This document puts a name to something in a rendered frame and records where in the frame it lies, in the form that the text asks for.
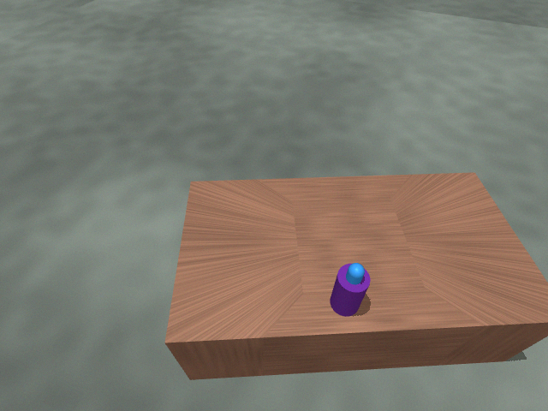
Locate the bottle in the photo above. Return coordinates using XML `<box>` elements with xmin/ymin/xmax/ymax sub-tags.
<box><xmin>330</xmin><ymin>263</ymin><xmax>370</xmax><ymax>317</ymax></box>

